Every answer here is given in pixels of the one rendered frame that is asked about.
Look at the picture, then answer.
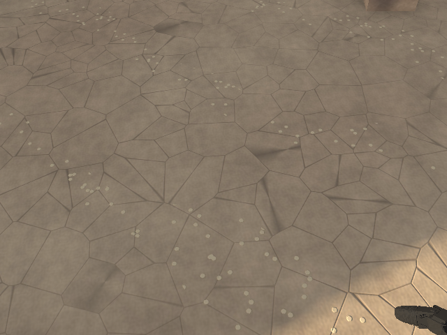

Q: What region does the right robot hand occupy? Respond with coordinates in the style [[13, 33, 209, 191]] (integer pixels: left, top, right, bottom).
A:
[[395, 305, 447, 335]]

